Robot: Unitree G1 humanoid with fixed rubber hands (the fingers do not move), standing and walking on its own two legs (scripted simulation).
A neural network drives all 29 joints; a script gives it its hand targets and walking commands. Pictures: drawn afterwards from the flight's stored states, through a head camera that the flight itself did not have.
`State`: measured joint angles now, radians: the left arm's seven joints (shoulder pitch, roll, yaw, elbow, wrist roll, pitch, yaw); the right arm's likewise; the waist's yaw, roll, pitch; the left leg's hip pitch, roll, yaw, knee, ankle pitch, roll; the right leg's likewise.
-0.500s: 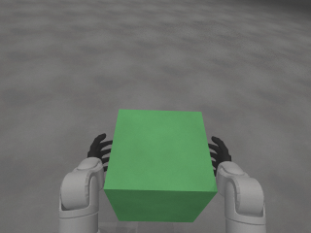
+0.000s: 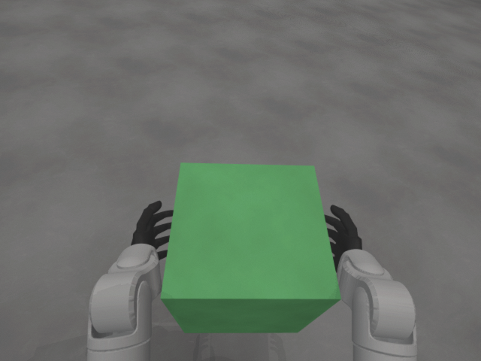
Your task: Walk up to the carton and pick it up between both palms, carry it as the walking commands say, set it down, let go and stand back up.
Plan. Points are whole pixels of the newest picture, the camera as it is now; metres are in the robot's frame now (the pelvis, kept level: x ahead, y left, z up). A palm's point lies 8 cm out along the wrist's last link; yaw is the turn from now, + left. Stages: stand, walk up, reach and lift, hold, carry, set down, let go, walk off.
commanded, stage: carry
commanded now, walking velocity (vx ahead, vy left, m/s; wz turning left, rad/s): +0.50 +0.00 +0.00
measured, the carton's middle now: (244, 255) +0.29 +0.01 +0.02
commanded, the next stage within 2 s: none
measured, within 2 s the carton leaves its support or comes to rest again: neither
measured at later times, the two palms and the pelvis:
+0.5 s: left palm (144, 121) +0.63 +0.26 +0.02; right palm (266, 112) +0.64 -0.04 +0.07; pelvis +0.37 +0.08 -0.02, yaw +3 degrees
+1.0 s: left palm (139, 27) +1.03 +0.36 +0.08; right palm (232, 34) +1.01 +0.06 +0.10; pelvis +0.76 +0.21 -0.01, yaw -2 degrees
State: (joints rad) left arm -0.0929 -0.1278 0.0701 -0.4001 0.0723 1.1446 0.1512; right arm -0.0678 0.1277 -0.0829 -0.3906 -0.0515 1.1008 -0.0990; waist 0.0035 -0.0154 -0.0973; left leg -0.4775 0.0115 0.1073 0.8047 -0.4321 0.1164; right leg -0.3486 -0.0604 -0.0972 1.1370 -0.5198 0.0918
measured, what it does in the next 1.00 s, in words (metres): walks ahead: right foot, then left foot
